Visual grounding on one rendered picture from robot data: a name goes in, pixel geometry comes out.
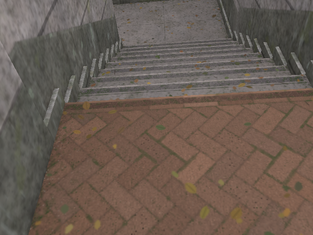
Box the stairs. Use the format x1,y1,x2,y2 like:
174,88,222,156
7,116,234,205
76,38,313,102

